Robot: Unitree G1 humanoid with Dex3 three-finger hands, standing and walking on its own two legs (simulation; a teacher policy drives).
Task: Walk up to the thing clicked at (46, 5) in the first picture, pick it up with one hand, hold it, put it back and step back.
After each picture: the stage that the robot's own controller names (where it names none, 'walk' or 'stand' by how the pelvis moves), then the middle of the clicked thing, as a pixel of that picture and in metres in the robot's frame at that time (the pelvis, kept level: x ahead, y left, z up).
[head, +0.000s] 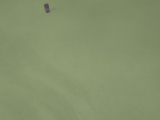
stand; (47, 8) +2.14 +0.55 -0.72
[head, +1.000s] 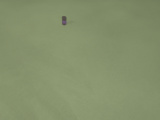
walk; (64, 20) +2.03 +0.24 -0.70
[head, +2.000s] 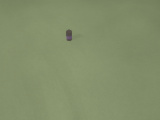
walk; (69, 35) +1.40 +0.12 -0.71
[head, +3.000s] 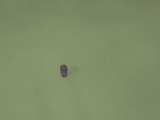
walk; (63, 71) +0.93 +0.17 -0.71
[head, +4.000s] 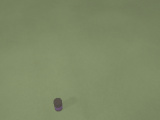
walk; (58, 104) +0.59 +0.18 -0.71
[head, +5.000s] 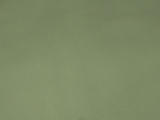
stand; out of the picture +0.43 +0.19 -0.70
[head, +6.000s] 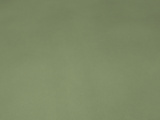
stand; out of the picture +0.40 +0.15 -0.72
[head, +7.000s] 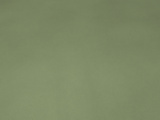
stand; out of the picture +0.38 +0.16 -0.73
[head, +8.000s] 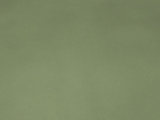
stand; out of the picture +0.38 +0.17 -0.73
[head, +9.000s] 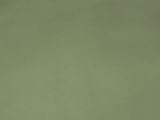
stand; out of the picture +0.37 +0.17 -0.73
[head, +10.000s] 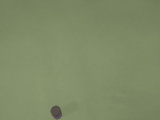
go down; (56, 112) +0.39 +0.18 -0.65
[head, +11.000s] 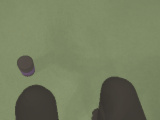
go down; (26, 66) +0.45 +0.21 -0.30
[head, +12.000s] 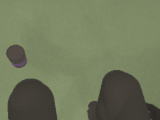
close in; (17, 57) +0.45 +0.22 -0.27
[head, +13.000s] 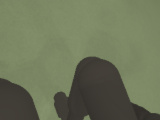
close in; out of the picture +0.44 +0.25 -0.22
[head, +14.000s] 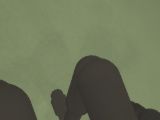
close; out of the picture +0.43 +0.26 -0.22
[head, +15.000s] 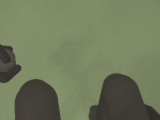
lift; (4, 65) +0.37 +0.26 -0.11
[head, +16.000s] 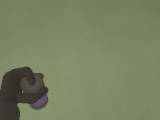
hold; (35, 92) +0.32 +0.18 +0.03
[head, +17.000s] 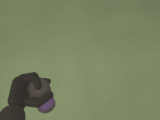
hold; (42, 96) +0.31 +0.16 -0.01
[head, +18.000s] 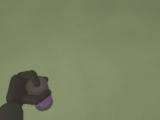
hold; (40, 94) +0.32 +0.17 -0.01
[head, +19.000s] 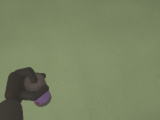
crouch; (38, 90) +0.34 +0.17 -0.04
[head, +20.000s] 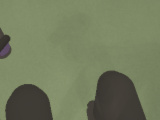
lower; out of the picture +0.48 +0.23 -0.11
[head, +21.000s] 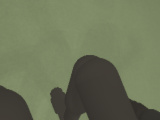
lower; out of the picture +0.44 +0.29 -0.23
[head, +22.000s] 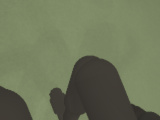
lower; out of the picture +0.44 +0.28 -0.23
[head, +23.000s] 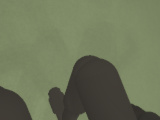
lower; out of the picture +0.45 +0.29 -0.23
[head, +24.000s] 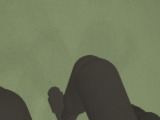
lower; out of the picture +0.45 +0.29 -0.23
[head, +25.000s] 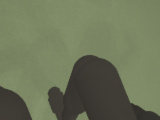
open; out of the picture +0.45 +0.28 -0.23
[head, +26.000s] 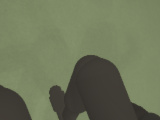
stand; out of the picture +0.45 +0.28 -0.24
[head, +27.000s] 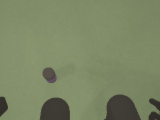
walk; (49, 75) +0.46 +0.20 -0.46
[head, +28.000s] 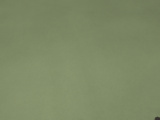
stand; out of the picture +0.40 +0.17 -0.66
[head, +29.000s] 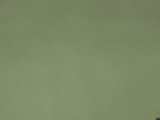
stand; out of the picture +0.41 +0.18 -0.67
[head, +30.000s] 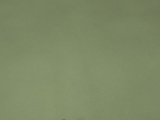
stand; out of the picture +0.41 +0.18 -0.69
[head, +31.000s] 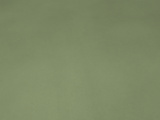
stand; out of the picture +0.42 +0.18 -0.72
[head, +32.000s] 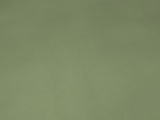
stand; out of the picture +0.39 +0.19 -0.73
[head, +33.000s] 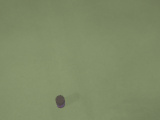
walk; (60, 101) +0.47 +0.14 -0.71
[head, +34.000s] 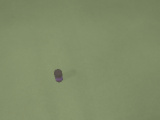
walk; (58, 75) +0.72 +0.21 -0.70
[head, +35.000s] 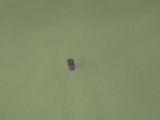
stand; (71, 64) +1.03 +0.23 -0.71
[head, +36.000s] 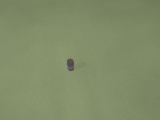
stand; (70, 65) +0.99 +0.15 -0.72
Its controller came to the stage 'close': yes
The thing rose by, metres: 0.70
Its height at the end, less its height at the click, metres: +0.00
